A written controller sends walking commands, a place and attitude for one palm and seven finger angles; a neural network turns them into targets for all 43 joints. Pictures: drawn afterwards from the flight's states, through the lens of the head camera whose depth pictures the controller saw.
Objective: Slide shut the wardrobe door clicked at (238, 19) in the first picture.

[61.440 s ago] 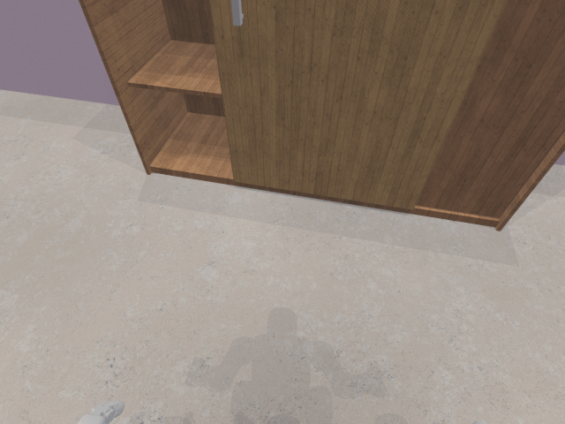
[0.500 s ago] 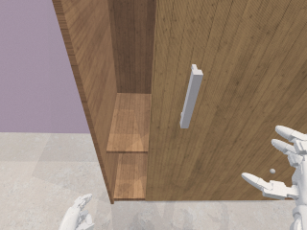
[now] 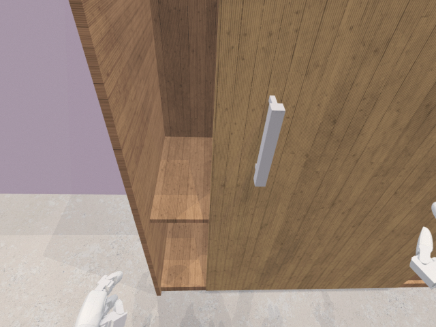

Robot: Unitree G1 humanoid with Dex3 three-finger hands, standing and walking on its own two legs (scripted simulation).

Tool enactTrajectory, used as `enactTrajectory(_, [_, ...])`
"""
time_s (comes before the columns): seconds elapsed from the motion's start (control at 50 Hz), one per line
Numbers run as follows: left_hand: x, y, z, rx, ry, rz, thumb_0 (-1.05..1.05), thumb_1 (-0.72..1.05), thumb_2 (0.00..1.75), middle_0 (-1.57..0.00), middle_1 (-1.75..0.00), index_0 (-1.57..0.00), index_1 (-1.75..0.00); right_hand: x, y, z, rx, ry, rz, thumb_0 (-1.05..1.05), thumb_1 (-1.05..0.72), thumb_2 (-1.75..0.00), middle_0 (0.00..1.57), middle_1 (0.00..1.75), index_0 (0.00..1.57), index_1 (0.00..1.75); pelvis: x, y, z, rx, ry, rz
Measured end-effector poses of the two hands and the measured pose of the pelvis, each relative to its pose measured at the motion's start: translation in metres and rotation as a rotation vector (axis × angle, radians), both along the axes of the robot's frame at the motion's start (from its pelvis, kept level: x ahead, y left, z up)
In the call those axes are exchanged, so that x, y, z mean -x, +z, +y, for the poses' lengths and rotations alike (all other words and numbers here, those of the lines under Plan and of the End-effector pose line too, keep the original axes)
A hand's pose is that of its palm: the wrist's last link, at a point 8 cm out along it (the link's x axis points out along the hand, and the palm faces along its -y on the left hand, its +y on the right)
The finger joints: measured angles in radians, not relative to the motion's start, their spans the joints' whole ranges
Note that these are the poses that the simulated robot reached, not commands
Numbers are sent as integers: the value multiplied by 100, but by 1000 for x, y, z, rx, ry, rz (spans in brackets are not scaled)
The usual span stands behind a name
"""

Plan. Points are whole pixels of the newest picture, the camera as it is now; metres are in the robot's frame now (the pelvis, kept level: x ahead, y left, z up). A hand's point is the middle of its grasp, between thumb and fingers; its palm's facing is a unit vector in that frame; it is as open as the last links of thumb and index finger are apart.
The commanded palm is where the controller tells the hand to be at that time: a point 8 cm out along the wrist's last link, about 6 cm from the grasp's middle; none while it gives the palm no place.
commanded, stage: draw the hand back to the body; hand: right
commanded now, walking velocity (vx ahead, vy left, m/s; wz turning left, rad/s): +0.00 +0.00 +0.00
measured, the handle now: (265, 143) +0.44 -0.10 +0.14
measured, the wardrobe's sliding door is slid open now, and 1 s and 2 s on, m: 0.20 0.20 0.20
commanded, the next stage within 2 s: step back with the hand held close in 0.22 s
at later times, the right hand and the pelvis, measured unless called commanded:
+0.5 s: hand (423, 242) +0.19 -0.28 +0.17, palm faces +0.46 +0.78 -0.42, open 7.4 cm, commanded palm +0.14 -0.30 +0.17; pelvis -0.01 +0.00 +0.00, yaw +2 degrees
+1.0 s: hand out of the picture +0.15 -0.30 +0.15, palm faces +0.43 +0.77 -0.48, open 7.4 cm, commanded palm +0.10 -0.33 +0.17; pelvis -0.05 -0.03 -0.02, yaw +2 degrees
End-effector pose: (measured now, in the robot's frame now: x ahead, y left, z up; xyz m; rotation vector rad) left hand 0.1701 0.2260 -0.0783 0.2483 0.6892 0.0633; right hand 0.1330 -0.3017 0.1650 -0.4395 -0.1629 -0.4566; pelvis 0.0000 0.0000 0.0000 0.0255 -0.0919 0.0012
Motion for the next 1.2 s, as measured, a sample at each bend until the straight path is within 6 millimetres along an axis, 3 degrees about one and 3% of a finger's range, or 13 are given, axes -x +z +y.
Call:
enactTrajectory(0.36, [15, -4, -2, 14, 15, 20, 2, 90, 90, -20, -30, -20, -30, 0, -1, 4, -4, 18, 3, 1, -89, -89, 21, 30, 20, 30, 5, 0, 1, 1, 4, -9])
enactTrajectory(0.5, [24, -4, -1, 6, 36, 34, 2, 90, 90, -20, -30, -20, -30, -16, 16, -9, 85, 19, -44, 1, -89, -90, 21, 30, 20, 30, 12, 0, -2, 2, 30, 45])
enactTrajectory(0.62, [38, -5, 1, 4, 101, 39, 1, 90, 90, -20, -30, -20, -30, -26, 4, 1, 93, 115, 44, 1, -89, -90, 21, 30, 20, 30, 18, -1, -13, 12, 53, 79])
enactTrajectory(0.72, [53, -5, 1, -14, 136, 67, 1, 90, 90, -20, -30, -20, -30, -18, -3, -5, 117, 153, 84, 1, -89, -89, 21, 30, 21, 30, 26, -4, -20, 18, 52, 89])
enactTrajectory(0.96, [76, -10, -17, -42, 92, 68, 2, 90, 90, -20, -30, -20, -30, 22, 4, -33, 164, 68, -26, 1, -89, -89, 21, 30, 21, 30, 52, -14, -34, 23, 42, 73])
enactTrajectory(1.2, [94, -16, -21, -47, 85, 75, 1, 90, 90, -20, -30, -20, -30, 21, 2, -23, 167, 119, -115, 1, -89, -90, 21, 30, 21, 30, 65, -23, -34, 14, 40, 71])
